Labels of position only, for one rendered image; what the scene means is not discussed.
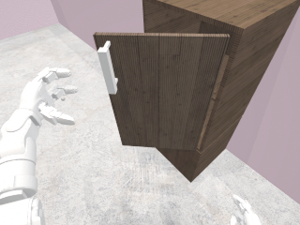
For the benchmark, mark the left robot upper arm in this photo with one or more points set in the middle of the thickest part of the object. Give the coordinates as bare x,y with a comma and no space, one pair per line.
23,212

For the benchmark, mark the robot left forearm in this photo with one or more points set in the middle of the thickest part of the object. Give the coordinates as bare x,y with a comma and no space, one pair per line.
18,156

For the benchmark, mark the handle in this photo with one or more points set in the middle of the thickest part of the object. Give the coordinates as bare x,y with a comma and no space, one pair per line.
107,68

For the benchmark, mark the robot right hand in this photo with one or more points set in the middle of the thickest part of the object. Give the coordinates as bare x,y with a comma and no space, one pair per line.
247,217

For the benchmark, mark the robot left hand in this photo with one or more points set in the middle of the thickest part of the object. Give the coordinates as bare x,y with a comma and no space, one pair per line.
34,95

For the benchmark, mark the cupboard door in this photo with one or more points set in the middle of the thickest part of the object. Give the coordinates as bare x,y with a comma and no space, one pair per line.
165,85

